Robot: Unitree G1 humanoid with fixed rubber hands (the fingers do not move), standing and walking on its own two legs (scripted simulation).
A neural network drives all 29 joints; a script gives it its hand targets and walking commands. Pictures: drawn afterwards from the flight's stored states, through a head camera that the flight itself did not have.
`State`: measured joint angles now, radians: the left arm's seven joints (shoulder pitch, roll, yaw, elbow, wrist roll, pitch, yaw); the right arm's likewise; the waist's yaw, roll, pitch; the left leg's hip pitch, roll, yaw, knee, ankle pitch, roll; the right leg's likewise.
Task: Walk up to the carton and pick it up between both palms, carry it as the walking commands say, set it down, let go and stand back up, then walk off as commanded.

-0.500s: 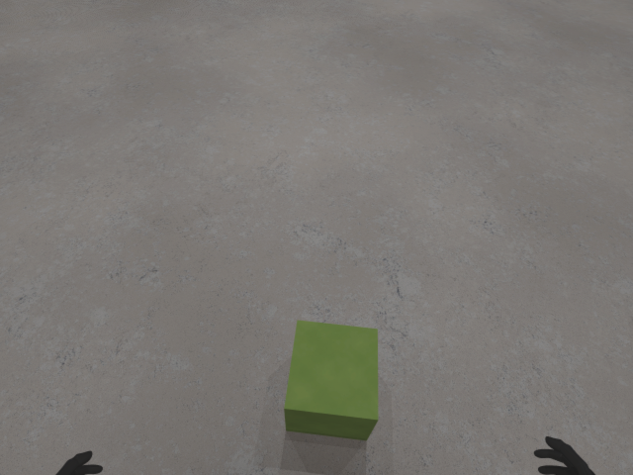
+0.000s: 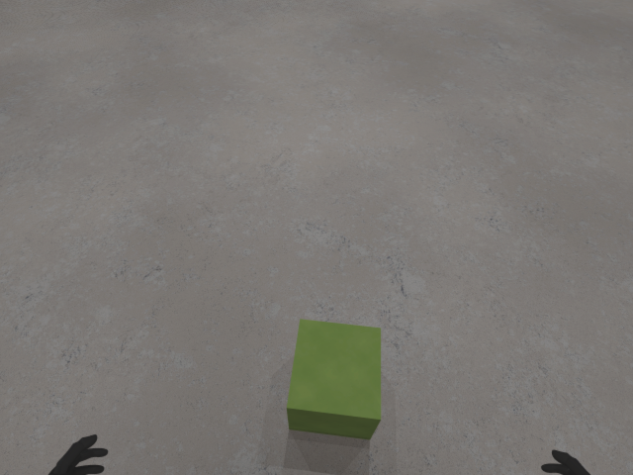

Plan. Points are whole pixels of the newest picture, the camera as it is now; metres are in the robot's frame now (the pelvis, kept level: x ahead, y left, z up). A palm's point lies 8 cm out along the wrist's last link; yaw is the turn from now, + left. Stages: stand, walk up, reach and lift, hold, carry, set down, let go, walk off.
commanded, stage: walk up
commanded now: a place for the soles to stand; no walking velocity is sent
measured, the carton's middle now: (334, 379) +0.46 -0.06 -0.67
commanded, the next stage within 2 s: reach and lift in 0.80 s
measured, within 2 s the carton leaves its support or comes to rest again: neither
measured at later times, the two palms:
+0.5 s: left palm out of the picture +0.10 +0.34 -0.10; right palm out of the picture +0.09 -0.32 -0.09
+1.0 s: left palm (99, 431) +0.18 +0.30 -0.09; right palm out of the picture +0.12 -0.31 -0.08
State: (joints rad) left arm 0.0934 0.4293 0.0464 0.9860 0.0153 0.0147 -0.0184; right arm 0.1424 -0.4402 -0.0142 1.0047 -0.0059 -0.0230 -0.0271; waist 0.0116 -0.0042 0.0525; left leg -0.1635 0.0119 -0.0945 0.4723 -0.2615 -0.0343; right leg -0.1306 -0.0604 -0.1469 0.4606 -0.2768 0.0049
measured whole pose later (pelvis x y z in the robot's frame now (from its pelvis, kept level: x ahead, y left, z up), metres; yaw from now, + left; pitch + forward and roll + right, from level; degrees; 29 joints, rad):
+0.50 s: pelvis +0.00 +0.01 +0.00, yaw +1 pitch -2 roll +0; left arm 0.10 0.43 0.05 0.99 0.01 0.01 -0.03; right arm 0.17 -0.43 -0.01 0.99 -0.01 -0.04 -0.02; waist 0.02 -0.02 0.04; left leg -0.18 0.00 -0.10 0.47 -0.26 -0.02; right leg -0.13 -0.07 -0.15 0.44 -0.27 0.02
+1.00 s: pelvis -0.02 +0.01 -0.01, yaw -5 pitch +0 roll -1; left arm 0.04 0.36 0.18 0.57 0.08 0.20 -0.05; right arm 0.05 -0.36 -0.12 0.63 -0.06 0.19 0.07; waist 0.01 -0.02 0.18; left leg -0.29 0.04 -0.02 0.57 -0.28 -0.04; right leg -0.29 -0.03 -0.07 0.55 -0.26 0.01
